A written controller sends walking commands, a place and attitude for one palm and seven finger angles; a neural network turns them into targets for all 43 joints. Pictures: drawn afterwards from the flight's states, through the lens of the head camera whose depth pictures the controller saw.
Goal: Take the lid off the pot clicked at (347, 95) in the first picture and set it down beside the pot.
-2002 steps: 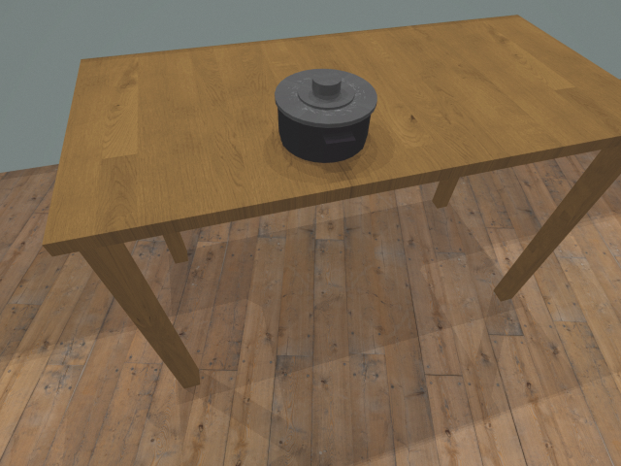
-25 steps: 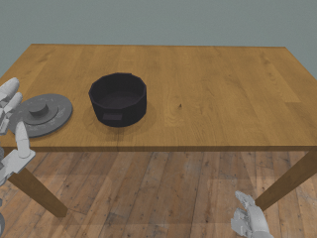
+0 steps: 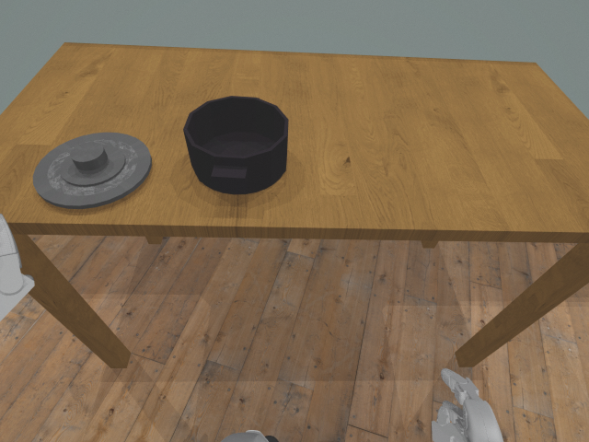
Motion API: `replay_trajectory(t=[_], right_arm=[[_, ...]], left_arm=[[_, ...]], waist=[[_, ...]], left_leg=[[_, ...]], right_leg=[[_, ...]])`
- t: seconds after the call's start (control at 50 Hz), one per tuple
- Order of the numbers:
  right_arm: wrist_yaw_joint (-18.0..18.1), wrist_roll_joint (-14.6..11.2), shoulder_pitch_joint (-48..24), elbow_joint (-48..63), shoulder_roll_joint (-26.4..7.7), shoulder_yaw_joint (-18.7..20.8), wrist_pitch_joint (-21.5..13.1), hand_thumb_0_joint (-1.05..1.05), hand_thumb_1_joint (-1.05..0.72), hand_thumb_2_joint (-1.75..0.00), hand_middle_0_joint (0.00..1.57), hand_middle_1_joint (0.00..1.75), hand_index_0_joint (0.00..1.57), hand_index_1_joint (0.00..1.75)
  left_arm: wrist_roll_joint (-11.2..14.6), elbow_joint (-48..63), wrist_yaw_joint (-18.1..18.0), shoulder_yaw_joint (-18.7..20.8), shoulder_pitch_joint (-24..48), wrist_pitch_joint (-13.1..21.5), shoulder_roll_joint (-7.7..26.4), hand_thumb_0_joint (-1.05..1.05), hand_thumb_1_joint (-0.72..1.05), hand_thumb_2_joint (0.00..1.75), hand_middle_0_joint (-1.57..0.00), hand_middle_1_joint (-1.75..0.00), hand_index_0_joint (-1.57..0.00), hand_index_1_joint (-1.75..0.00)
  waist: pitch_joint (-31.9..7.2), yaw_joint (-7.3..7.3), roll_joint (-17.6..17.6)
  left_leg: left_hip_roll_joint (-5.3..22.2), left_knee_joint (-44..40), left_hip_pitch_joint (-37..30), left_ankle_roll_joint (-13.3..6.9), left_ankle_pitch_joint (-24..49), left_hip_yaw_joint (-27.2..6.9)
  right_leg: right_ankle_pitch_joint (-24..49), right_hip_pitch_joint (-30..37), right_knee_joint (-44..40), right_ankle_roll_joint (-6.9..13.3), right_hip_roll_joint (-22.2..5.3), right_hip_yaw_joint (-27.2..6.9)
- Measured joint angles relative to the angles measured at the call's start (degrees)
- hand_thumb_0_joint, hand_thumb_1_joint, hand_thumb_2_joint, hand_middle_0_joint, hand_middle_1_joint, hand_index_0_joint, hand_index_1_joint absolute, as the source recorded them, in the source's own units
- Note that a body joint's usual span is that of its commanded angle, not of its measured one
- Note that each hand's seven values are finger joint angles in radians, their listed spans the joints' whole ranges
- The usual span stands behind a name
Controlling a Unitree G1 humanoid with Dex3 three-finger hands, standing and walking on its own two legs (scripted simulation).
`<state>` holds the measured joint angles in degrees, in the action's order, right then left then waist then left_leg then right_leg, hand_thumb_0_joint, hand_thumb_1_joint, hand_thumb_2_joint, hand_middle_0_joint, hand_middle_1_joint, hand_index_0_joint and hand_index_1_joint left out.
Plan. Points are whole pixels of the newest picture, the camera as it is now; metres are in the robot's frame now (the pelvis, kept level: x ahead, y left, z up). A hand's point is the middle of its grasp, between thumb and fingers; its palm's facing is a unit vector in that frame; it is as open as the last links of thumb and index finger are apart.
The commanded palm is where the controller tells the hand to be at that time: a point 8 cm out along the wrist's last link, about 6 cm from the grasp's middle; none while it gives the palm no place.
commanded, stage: step back with the hand held close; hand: left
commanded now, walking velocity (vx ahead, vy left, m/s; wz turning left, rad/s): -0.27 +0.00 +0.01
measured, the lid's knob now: (89, 156) +0.51 +0.39 +0.06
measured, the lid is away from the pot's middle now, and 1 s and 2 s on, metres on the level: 0.25 0.25 0.25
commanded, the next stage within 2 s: stop stepping back and stand still in 0.48 s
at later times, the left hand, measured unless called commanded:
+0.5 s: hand out of the picture +0.10 +0.24 +0.25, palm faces +0.42 -0.81 -0.41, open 7.4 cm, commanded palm +0.05 +0.29 +0.25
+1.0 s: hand out of the picture -0.02 +0.26 +0.25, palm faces +0.31 -0.81 -0.49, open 7.4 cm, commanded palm -0.05 +0.32 +0.25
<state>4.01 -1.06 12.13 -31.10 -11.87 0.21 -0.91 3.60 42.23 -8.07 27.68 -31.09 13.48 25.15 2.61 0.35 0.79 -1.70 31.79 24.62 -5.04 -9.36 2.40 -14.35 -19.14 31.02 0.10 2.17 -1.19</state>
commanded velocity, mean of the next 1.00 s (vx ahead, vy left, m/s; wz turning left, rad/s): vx -0.09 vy -0.02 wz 0.01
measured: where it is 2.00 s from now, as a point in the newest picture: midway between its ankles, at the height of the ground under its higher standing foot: outside the picture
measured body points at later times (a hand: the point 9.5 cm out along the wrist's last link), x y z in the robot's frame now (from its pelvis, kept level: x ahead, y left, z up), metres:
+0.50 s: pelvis -0.10 +0.02 -0.01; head -0.08 +0.04 +0.44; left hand +0.07 +0.28 +0.27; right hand +0.07 -0.21 -0.08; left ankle +0.09 +0.07 -0.71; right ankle -0.19 -0.11 -0.73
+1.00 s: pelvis -0.21 +0.05 +0.01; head -0.21 +0.08 +0.46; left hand -0.04 +0.30 +0.27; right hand -0.12 -0.20 -0.09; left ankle -0.16 +0.17 -0.68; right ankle -0.22 -0.04 -0.73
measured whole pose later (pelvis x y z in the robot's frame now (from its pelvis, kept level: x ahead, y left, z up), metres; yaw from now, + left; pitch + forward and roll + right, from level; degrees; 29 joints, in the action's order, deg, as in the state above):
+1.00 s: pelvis -0.21 +0.05 +0.01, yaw -7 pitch +1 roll +0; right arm 3.0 -0.7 17.0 -39.2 -10.7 1.3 -0.6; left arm 3.8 48.1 -6.9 29.4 -36.2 13.4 28.8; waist -2.3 1.3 -3.7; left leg 1.9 55.2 30.8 -0.9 -23.6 2.0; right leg -16.2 -14.6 28.7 3.7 1.2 3.1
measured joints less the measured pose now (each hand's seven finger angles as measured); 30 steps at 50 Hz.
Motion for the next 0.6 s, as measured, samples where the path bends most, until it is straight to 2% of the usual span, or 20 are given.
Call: replay_trajectory(t=[0.08, 0.16, 0.2, 0.22, 0.26, 0.28, 0.32, 0.36, 0.4, 0.44, 0.48, 0.5, 0.52, 0.54, 0.58, 0.6], right_arm=[[-0.37, 0.24, -0.15, -0.43, 0.19, -0.12, -0.53, 0.01, -0.90, -0.90, 0.20, 0.30, 0.20, 0.30], [-0.80, 0.30, -0.63, -1.57, -0.16, 0.23, -0.26, 0.01, -0.90, -0.90, 0.21, 0.30, 0.20, 0.30], [-0.67, 0.33, -0.75, -1.75, -0.45, 0.39, -0.17, 0.01, -0.90, -0.90, 0.21, 0.30, 0.20, 0.30], [-0.54, 0.38, -0.76, -1.57, -0.60, 0.45, -0.22, 0.01, -0.90, -0.90, 0.21, 0.30, 0.20, 0.30], [-0.27, 0.63, -1.02, -1.35, -0.66, 0.76, -0.82, 0.01, -0.90, -0.90, 0.20, 0.30, 0.20, 0.30], [-0.22, 0.78, -1.22, -1.60, -0.40, 0.94, -1.26, 0.01, -0.90, -0.90, 0.20, 0.30, 0.20, 0.30], [-0.72, 0.97, -1.47, -2.42, 0.37, 1.13, -1.84, 0.01, -0.90, -0.90, 0.20, 0.30, 0.20, 0.30], [-1.49, 0.99, -1.34, -3.00, 1.31, 1.09, -2.09, 0.01, -0.90, -0.90, 0.20, 0.30, 0.20, 0.30], [-2.02, 0.99, -0.95, -3.20, 2.22, 0.89, -2.44, 0.01, -0.90, -0.90, 0.20, 0.30, 0.20, 0.30], [-2.51, 1.24, -0.67, -3.35, 2.98, 0.71, -2.73, 0.01, -0.90, -0.90, 0.20, 0.30, 0.20, 0.30], [-3.00, 1.48, -0.89, -3.20, 3.65, 0.32, -2.71, 0.01, -0.90, -0.90, 0.20, 0.30, 0.20, 0.30], [-3.14, 1.38, -1.63, -3.40, 3.53, 0.06, -2.65, 0.01, -0.90, -0.90, 0.20, 0.30, 0.20, 0.30], [-2.96, 1.36, -2.47, -4.41, 2.99, -0.09, -2.34, 0.01, -0.90, -0.90, 0.20, 0.30, 0.20, 0.30], [-2.69, 1.48, -2.62, -5.37, 2.65, -0.31, -1.94, 0.01, -0.90, -0.90, 0.20, 0.30, 0.20, 0.30], [-2.21, 1.02, -1.51, -6.48, 2.99, -0.80, -1.23, 0.01, -0.90, -0.90, 0.20, 0.30, 0.20, 0.30], [-2.52, 0.71, -1.14, -8.22, 2.61, -1.19, -2.34, 0.01, -0.90, -0.90, 0.20, 0.30, 0.20, 0.30]], left_arm=[[-0.04, 0.73, -0.40, -0.34, 0.57, 0.46, -0.17, 0.01, 0.89, 0.90, -0.22, -0.30, -0.21, -0.30], [-0.36, 2.37, -0.84, -1.76, 1.04, 1.46, -0.12, 0.01, 0.89, 0.90, -0.22, -0.30, -0.21, -0.30], [-0.55, 3.24, -1.06, -2.14, 1.86, 1.81, 0.13, 0.01, 0.89, 0.90, -0.22, -0.30, -0.21, -0.30], [-0.56, 3.55, -1.12, -2.01, 2.35, 1.99, 0.39, 0.01, 0.89, 0.90, -0.22, -0.30, -0.21, -0.30], [-0.62, 3.56, -1.12, -1.25, 3.67, 2.17, 0.91, 0.01, 0.89, 0.90, -0.22, -0.30, -0.21, -0.30], [-0.67, 3.21, -1.15, -0.83, 4.50, 2.14, 1.21, 0.01, 0.89, 0.90, -0.22, -0.30, -0.21, -0.30], [-0.32, 2.06, -1.15, 0.17, 5.56, 2.24, 1.76, 0.01, 0.89, 0.90, -0.22, -0.30, -0.21, -0.30], [0.39, 1.23, -1.23, 1.25, 5.57, 1.91, 2.26, 0.01, 0.89, 0.90, -0.22, -0.30, -0.21, -0.30], [1.12, 0.97, -1.41, 2.19, 4.78, 1.65, 2.71, 0.01, 0.89, 0.90, -0.22, -0.30, -0.21, -0.30], [1.89, 0.97, -1.40, 2.50, 3.69, 1.68, 2.82, 0.01, 0.89, 0.90, -0.22, -0.30, -0.21, -0.30], [2.29, 1.59, -1.55, 3.02, 2.55, 1.96, 3.70, 0.01, 0.89, 0.90, -0.21, -0.30, -0.21, -0.30], [2.10, 2.12, -1.58, 2.76, 2.35, 2.57, 3.61, 0.01, 0.89, 0.90, -0.21, -0.30, -0.21, -0.30], [1.59, 2.30, -1.11, 1.01, 2.88, 3.20, 2.24, 0.01, 0.89, 0.90, -0.21, -0.30, -0.21, -0.30], [1.17, 2.39, -0.50, -0.83, 3.55, 3.46, 1.22, 0.01, 0.89, 0.90, -0.21, -0.30, -0.21, -0.30], [0.59, 2.22, 1.04, -3.20, 5.69, 3.36, 0.96, 0.01, 0.89, 0.90, -0.21, -0.30, -0.21, -0.30], [-0.71, -0.88, 1.85, -5.06, 7.65, 4.14, 0.72, 0.01, 0.89, 0.90, -0.22, -0.30, -0.21, -0.30]], waist=[[0.28, -0.15, -0.44], [0.58, -0.58, -0.83], [0.90, -0.96, -1.11], [1.09, -1.07, -1.16], [1.69, -1.19, -0.69], [1.84, -1.32, -0.47], [1.43, -1.37, 0.10], [0.29, -1.00, 0.51], [-1.21, -0.54, 0.73], [-3.02, -0.06, 0.88], [-4.54, 0.79, -0.79], [-4.49, 1.98, -1.61], [-3.68, 2.44, -0.73], [-3.36, 2.08, -0.28], [-4.11, 1.18, -1.85], [-5.49, 0.91, -2.65]], left_leg=[[0.20, 1.63, 1.61, 0.98, -1.93, 0.25], [0.48, 5.59, 3.59, 2.51, -7.29, -0.01], [0.59, 5.77, 3.99, 1.98, -5.16, 0.12], [0.76, 5.26, 4.09, 1.08, -2.10, 0.37], [1.55, 4.16, 4.26, -0.98, 4.47, 0.90], [1.67, 3.83, 4.46, -1.51, 5.32, 0.85], [2.09, 1.67, 4.58, -1.60, 6.02, 0.56], [2.92, -2.07, 4.49, -1.04, 7.97, 0.95], [3.68, -5.98, 4.67, -0.31, 9.60, 1.67], [4.18, -9.16, 5.47, 1.24, 10.14, 2.45], [3.66, -6.82, 8.64, 5.06, 4.52, 4.10], [3.38, -0.01, 11.48, 6.85, -1.73, 3.60], [3.39, 9.14, 13.15, 7.54, -8.01, 1.36], [2.78, 17.17, 13.76, 7.61, -12.20, -0.05], [1.49, 24.13, 11.70, 7.06, -15.55, -0.29], [1.48, 24.69, 10.22, 6.87, -13.61, -0.03]], right_leg=[[4.33, -0.71, -0.74, -0.52, -0.23, 0.29], [4.36, -1.47, 0.19, -1.31, -0.05, 0.53], [4.26, -2.11, 1.29, -1.45, -0.04, 0.65], [3.78, -2.76, 2.36, -1.21, 0.00, 0.73], [-3.03, -5.09, 8.96, -0.74, 1.10, 0.09], [-6.62, -6.32, 14.45, -0.62, 1.99, -0.75], [-11.07, -7.26, 23.43, -0.13, 3.75, -1.49], [-13.33, -5.66, 26.24, 0.21, 4.50, -0.49], [-14.96, -1.85, 22.53, 0.72, 4.37, 1.42], [-16.53, 3.39, 13.54, 2.11, 3.83, 3.41], [-15.24, 9.14, 0.58, 5.45, 1.25, 3.63], [-9.61, 9.65, -3.01, 5.67, -0.40, 2.63], [-6.91, 9.47, -2.42, 3.58, -0.21, 2.14], [-6.21, 9.84, -1.93, 1.37, -0.31, 1.97], [-6.21, 10.49, -1.95, -1.36, -1.84, 1.70], [-6.17, 9.32, -0.86, -2.01, -2.80, 1.86]])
